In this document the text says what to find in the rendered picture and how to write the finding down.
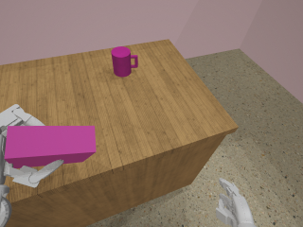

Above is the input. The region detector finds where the robot left hand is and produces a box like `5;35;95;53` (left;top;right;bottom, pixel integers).
0;104;64;188

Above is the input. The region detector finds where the table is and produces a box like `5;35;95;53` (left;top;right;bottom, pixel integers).
0;39;239;227

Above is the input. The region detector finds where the left robot forearm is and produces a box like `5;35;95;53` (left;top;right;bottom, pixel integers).
0;184;12;227

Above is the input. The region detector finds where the sponge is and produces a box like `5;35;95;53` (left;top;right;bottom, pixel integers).
4;126;97;168

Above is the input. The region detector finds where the robot right hand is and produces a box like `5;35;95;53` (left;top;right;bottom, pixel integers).
216;178;255;227

